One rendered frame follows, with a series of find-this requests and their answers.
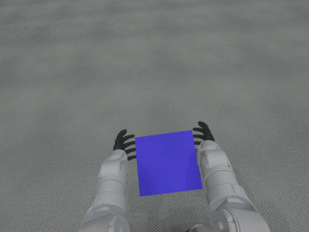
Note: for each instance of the left robot forearm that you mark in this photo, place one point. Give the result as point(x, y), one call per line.
point(110, 193)

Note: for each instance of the left robot hand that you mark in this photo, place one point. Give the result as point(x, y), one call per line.
point(119, 144)

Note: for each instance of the robot left upper arm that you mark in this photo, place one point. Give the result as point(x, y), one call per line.
point(109, 223)

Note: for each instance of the robot right upper arm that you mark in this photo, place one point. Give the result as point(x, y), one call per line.
point(228, 219)

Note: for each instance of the right robot forearm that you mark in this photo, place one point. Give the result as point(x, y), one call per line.
point(223, 189)

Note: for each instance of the carton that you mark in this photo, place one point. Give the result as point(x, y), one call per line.
point(167, 163)

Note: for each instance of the robot right shin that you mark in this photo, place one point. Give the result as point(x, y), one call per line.
point(197, 225)

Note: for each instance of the right robot hand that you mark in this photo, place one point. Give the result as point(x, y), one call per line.
point(205, 130)

